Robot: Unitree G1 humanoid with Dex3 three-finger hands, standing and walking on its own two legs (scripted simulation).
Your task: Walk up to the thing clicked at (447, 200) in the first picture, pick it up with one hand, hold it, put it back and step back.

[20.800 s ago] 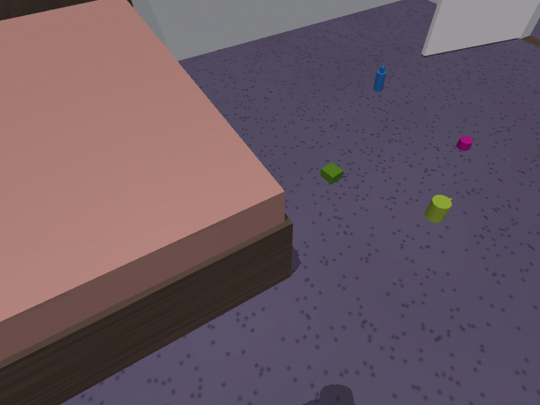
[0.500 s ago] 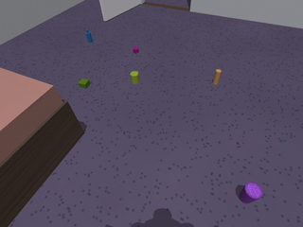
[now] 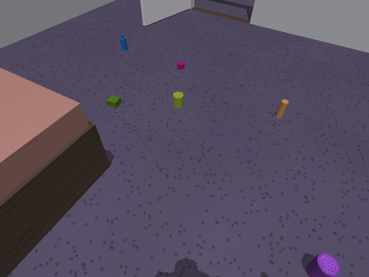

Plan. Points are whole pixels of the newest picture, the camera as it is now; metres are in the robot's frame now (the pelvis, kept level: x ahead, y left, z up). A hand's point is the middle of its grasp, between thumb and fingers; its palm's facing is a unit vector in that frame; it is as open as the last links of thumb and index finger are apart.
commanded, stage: walk up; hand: left
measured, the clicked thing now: (179, 98) +1.51 +0.11 -0.71
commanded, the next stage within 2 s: none
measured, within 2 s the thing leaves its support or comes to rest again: neither
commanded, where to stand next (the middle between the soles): +1.03 -0.10 m, yaw -1 degrees
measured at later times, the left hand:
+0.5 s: hand (125, 185) +0.38 +0.21 -0.12, palm faces -0.11 -0.92 -0.39, open 7.4 cm
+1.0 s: hand (130, 155) +0.51 +0.23 -0.15, palm faces -0.06 -0.94 -0.35, open 7.4 cm
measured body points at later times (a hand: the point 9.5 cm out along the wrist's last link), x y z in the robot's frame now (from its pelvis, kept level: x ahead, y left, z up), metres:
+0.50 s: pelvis +0.24 -0.05 +0.00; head +0.27 -0.08 +0.44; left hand +0.38 +0.26 -0.09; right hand +0.23 -0.37 -0.14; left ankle +0.07 +0.11 -0.68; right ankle +0.32 -0.16 -0.72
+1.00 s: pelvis +0.48 -0.05 +0.00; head +0.49 -0.03 +0.45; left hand +0.51 +0.28 -0.13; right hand +0.58 -0.37 -0.09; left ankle +0.56 +0.07 -0.72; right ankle +0.36 -0.16 -0.66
